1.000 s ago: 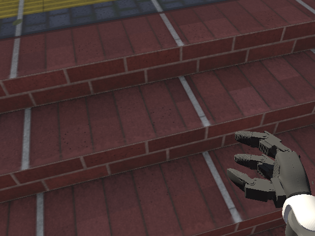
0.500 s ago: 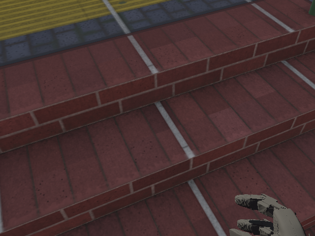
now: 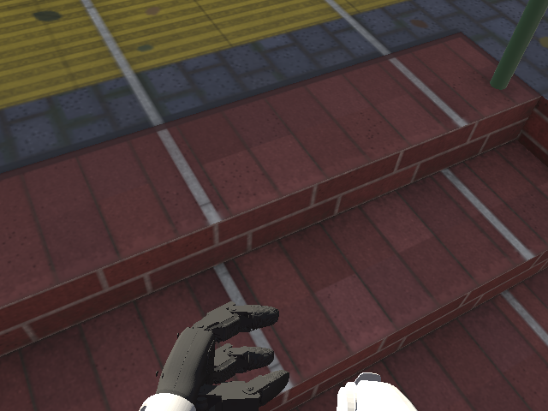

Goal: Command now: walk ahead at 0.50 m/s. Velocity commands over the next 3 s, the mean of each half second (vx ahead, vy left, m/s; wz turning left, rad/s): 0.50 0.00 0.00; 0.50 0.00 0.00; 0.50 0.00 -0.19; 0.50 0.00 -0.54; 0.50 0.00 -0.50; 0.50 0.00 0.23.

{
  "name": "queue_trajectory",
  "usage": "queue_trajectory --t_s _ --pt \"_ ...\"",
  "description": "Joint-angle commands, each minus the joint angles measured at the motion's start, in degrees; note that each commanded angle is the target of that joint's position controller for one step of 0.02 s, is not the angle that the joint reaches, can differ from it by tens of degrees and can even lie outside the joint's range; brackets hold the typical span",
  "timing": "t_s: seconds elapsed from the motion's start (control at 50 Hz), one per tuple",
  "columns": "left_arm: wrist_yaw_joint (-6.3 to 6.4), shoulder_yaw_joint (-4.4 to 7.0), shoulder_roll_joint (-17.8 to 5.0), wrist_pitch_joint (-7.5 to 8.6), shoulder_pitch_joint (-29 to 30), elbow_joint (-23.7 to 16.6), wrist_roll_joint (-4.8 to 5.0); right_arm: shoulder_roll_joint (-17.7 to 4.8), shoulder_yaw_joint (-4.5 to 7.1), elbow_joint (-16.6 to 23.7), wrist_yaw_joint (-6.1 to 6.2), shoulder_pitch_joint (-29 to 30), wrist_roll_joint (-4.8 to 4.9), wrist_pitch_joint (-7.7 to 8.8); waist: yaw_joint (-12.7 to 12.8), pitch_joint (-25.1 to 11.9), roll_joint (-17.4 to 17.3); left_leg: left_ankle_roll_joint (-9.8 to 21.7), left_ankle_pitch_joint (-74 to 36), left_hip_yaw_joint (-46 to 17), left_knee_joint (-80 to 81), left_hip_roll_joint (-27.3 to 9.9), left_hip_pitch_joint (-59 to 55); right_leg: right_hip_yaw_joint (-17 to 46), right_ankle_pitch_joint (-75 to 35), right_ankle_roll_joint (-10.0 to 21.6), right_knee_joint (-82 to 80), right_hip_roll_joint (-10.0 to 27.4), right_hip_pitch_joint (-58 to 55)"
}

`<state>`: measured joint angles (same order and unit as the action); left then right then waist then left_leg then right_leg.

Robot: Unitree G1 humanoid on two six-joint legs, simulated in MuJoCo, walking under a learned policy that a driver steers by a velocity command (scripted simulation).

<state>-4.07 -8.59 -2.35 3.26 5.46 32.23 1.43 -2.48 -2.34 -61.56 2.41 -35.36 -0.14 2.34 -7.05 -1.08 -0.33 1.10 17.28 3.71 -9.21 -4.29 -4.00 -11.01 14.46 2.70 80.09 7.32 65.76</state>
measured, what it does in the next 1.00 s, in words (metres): climbs: right foot 0.15 m higher, then left foot 0.15 m higher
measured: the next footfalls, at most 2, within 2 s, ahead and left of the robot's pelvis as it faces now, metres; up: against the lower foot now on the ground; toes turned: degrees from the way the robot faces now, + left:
right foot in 0.04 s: +0.23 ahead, -0.12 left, +0.15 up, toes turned -8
left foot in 0.60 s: +0.51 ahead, +0.06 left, +0.30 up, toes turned +5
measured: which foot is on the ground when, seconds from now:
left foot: down 0.00-0.06, up 0.08-0.58, down 0.60-1.00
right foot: up 0.00-0.02, down 0.04-0.60, up 0.62-1.00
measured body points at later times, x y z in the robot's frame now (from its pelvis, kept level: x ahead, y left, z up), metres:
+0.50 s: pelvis +0.29 -0.03 +0.15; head +0.29 -0.06 +0.60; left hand +0.17 +0.12 +0.01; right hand +0.54 -0.11 +0.09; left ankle +0.43 +0.08 -0.34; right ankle +0.19 -0.11 -0.60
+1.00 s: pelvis +0.56 -0.01 +0.28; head +0.57 +0.02 +0.73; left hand +0.76 +0.12 +0.18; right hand +0.43 -0.16 +0.14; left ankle +0.47 +0.06 -0.45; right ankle +0.67 -0.15 -0.19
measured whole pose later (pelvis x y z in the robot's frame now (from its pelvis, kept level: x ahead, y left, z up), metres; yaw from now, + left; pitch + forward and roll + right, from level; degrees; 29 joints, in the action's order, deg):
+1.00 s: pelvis +0.56 -0.01 +0.28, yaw +0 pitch +5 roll -1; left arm -1.8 -5.2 -2.8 3.2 -3.9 43.6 0.3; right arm -1.8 -3.5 -64.9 -0.4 -32.9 -2.3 3.7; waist -4.2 -5.0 2.5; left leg 4.4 23.2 5.9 -29.7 1.8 11.8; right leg 2.2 0.2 4.0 105.7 2.8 73.4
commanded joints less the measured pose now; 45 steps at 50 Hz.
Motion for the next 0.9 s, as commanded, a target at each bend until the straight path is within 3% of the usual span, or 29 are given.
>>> queue_trajectory --t_s 0.02,0.04,0.06,0.08,0.1,0.12,0.14,0.16,0.18,0.2,0.26,0.34,0.36,0.4,0.46,0.5,0.52,0.56,0.6,0.62,0.64,0.66,0.68,0.7,0.74,0.8,0.84,0.88,0.9 --pt "0.78 5.99 -10.4 2.02 -5.0 -4.9 0.85 -18.8 3.12 0.2 -0.9 -2.8 -1.08 1.36 14.9 -9.3 -18.1 9.2 -101.3 -3.0 -9.5 -10.7 -0.7 -3.4 9.6 6.1 -16.8 -10.8 -36.5" --pt "1.28 8.24 -15.1 1.14 -14.5 -1.6 0.31 -21.7 4.26 1.6 -0.88 1.9 -0.99 1.64 19.8 -13.7 -18.3 8.3 -102.1 -4.1 -18.7 -10.6 0.4 4.5 6.6 7.8 -23.7 -9.2 -46.2" --pt "1.93 10.12 -17.7 0.81 -26.2 3.0 -1.69 -17.2 4.02 3.4 -1.03 1.6 -0.83 3.11 21.1 -22.8 -8.1 6.0 -90.7 -6.9 -38.1 -6.7 22.2 29.1 9.9 13.8 -30.2 0.5 -71.3" --pt "3.23 12.5 -24.7 -0.52 -35.9 8.8 -3.04 -10.2 2.66 4.2 -2.61 3.3 -1.06 4.81 20.3 -30.9 16.6 5.0 -20.6 -11.5 -62.0 7.1 34.3 61.0 12.2 19.5 -58.1 13.4 -82.4" --pt "4.44 11.45 -20.1 -0.79 -34.7 10.3 -4.26 -9.4 4.06 3.5 -5.04 5.4 -0.71 6.19 18.9 -29.4 11.0 4.5 -8.6 -22.8 -90.7 10.5 40.0 70.0 13.3 17.6 -65.0 16.3 -76.7" --pt "3.78 9.45 -13.3 -0.55 -28.3 13.0 -2.92 -6.7 3.99 9.5 -6.14 14.6 0.7 6.08 14.3 -16.6 6.6 5.6 -8.2 -20.9 -102.9 8.8 49.2 58.5 13.8 12.9 -63.8 15.2 -65.1" --pt "2.68 7.88 -7.0 -0.05 -25.3 16.4 -2.77 -4.5 2.72 15.7 -5.98 23.2 0.77 5.61 11.2 -7.1 3.1 8.0 -9.2 -16.5 -108.2 6.7 55.2 45.1 12.4 9.8 -60.0 12.5 -55.1" --pt "1.62 7.08 -3.1 0.55 -23.5 19.1 -3.21 -1.5 1.53 18.4 -5.57 26.1 0.3 5.11 8.0 -2.0 -0.1 10.1 -11.1 -16.3 -114.4 5.8 59.4 34.4 3.7 6.8 -57.5 9.7 -48.2" --pt "0.58 6.51 -0.4 1.07 -23.4 21.2 -3.67 -0.1 0.26 18.9 -5.62 23.6 0.49 4.57 4.9 -1.5 -2.8 12.0 -13.3 -17.4 -113.0 4.9 60.6 24.1 -1.6 3.3 -54.5 5.6 -46.6" --pt "0.27 6.44 0.6 1.13 -23.2 22.3 -3.77 0.7 -0.65 18.7 -6.21 19.9 1.12 4.0 2.5 -0.7 -0.6 12.8 -13.1 -17.6 -115.3 5.7 64.1 19.5 -3.0 2.6 -55.5 3.9 -46.5" --pt "0.51 5.69 -0.9 1.34 -23.7 23.7 -4.97 0.5 -2.11 17.6 -5.53 18.7 2.19 1.67 0.8 1.4 2.4 9.6 -15.2 -13.9 -118.0 5.4 71.6 11.6 -5.4 2.6 -59.3 3.4 -41.2" --pt "0.98 4.8 -4.2 0.64 -25.6 26.0 -3.83 -0.1 -3.86 23.1 -4.41 28.4 0.41 0.71 0.7 4.8 3.9 6.2 -19.5 -10.6 -113.8 4.3 78.4 9.6 -0.3 0.5 -63.2 2.2 -34.3" --pt "1.4 4.73 -4.7 0.86 -28.3 27.2 -3.46 -0.4 -4.11 24.6 -4.1 33.8 -0.23 1.07 3.2 5.3 3.7 5.2 -21.2 -7.9 -109.7 4.7 78.3 9.4 -1.6 0.7 -64.2 1.7 -34.1" --pt "3.37 5.3 -7.1 0.62 -35.7 28.8 -3.4 0.1 -5.21 27.2 -3.29 42.7 0.21 1.54 7.8 3.0 5.8 2.7 -16.3 -0.8 -103.4 2.7 79.6 13.4 -3.5 4.0 -70.5 4.2 -40.3" --pt "6.87 6.61 -9.5 -0.79 -43.7 31.3 -1.54 0.3 -5.61 30.6 -4.08 51.4 -0.13 2.14 10.3 0.5 4.0 2.2 -7.7 0.6 -92.3 -3.5 85.3 18.0 -14.2 5.0 -73.2 8.1 -64.5" --pt "7.06 6.81 -9.4 -1.15 -43.3 30.7 -1.18 0.0 -5.51 29.9 -5.94 52.0 0.5 2.53 10.2 0.6 2.9 4.1 -2.2 4.9 -79.1 -3.0 74.9 13.8 -31.6 5.9 -74.3 9.2 -68.1" --pt "6.57 6.84 -9.7 -1.41 -41.2 30.3 -1.7 0.3 -5.17 28.9 -6.35 50.3 0.59 2.63 8.0 -1.0 4.9 5.7 0.6 8.4 -72.9 -0.1 63.7 9.3 -49.9 5.9 -72.0 7.6 -66.4" --pt "5.57 7.54 -13.2 -1.19 -42.9 30.4 -2.63 -3.5 -2.86 27.8 -6.12 46.6 1.4 3.13 4.8 -5.6 13.0 7.5 11.5 12.2 -61.4 8.0 46.7 8.9 -87.8 8.1 -64.4 7.8 -69.6" --pt "5.64 8.52 -16.4 -0.19 -36.0 28.4 -2.57 -10.7 0.71 22.5 -5.73 28.9 0.56 2.52 -4.9 -12.4 21.4 11.4 6.0 -1.8 -49.5 5.9 28.9 9.9 -102.1 8.4 -47.1 7.4 -69.4" --pt "4.66 8.37 -12.0 1.51 -36.2 26.3 -2.47 -15.2 2.64 18.0 -5.4 18.5 -1.01 1.67 -4.8 -18.9 5.2 17.6 6.3 -23.9 -39.2 -3.3 8.2 9.6 -82.6 6.1 -30.8 0.2 -48.5" --pt "3.17 7.71 -6.8 3.34 -33.3 25.9 -2.21 -19.7 4.51 14.1 -3.54 9.1 -1.7 -0.22 -6.0 -22.0 -15.8 23.2 8.3 -52.6 -11.5 -13.6 -3.8 15.4 -12.8 3.4 -7.1 -11.3 -32.3" --pt "1.16 8.47 -5.2 4.23 -30.4 25.4 -1.3 -16.6 3.89 11.6 -2.61 8.6 -3.11 -0.32 -4.2 -19.0 -10.7 21.2 12.7 -60.6 -6.1 -15.9 2.1 27.6 -3.5 2.1 18.1 -14.5 -24.8" --pt "0.25 8.1 -3.3 4.15 -23.5 20.2 -0.48 -9.5 2.12 10.0 -3.29 15.3 -2.52 0.23 0.9 -7.6 -5.6 16.6 14.8 -49.4 -8.9 -14.1 13.6 27.2 -5.7 3.7 25.7 -12.3 -17.3" --pt "0.56 7.69 -3.2 3.72 -18.3 16.3 -0.78 -4.2 0.95 8.5 -4.34 18.0 -1.92 0.87 3.5 -0.9 -0.8 13.8 11.1 -37.5 -12.2 -12.9 22.9 23.5 -8.3 5.7 29.1 -10.4 -14.2" --pt "1.7 7.56 -3.7 2.3 -22.1 15.2 -0.88 0.6 0.12 4.4 -5.61 18.7 -2.35 2.2 9.5 0.6 3.3 8.3 -0.8 -21.8 -14.4 -7.8 28.0 24.8 -12.5 8.1 31.5 -9.6 -13.8" --pt "1.68 5.22 0.3 1.0 -24.0 14.4 0.22 -0.3 -0.02 1.3 -6.31 15.7 -2.57 1.95 12.2 2.4 -0.5 5.7 -5.8 -11.2 -13.1 -4.5 24.0 23.5 -10.7 9.4 36.2 -9.8 -0.3" --pt "1.65 4.37 0.1 0.24 -20.7 12.1 -0.45 -2.4 -0.09 1.8 -5.94 16.8 -2.54 1.59 13.6 3.1 0.4 3.8 -7.6 -5.8 -12.0 -3.0 29.6 21.0 -14.4 6.9 29.5 -8.3 0.9" --pt "1.91 4.02 -1.5 0.17 -15.3 10.0 -2.18 -3.9 -0.46 1.6 -4.97 15.1 -2.03 2.07 11.8 1.7 -1.2 5.3 -11.7 -3.2 -10.3 -1.8 35.4 14.3 -20.5 3.4 22.5 -8.1 -3.4" --pt "2.28 4.0 -1.6 0.22 -14.5 10.3 -2.15 -4.9 -0.6 0.7 -4.51 11.7 -2.11 2.47 10.8 0.0 -3.2 6.6 -13.7 -5.3 -10.3 -2.5 32.6 11.7 -21.1 2.0 24.0 -7.1 -2.1"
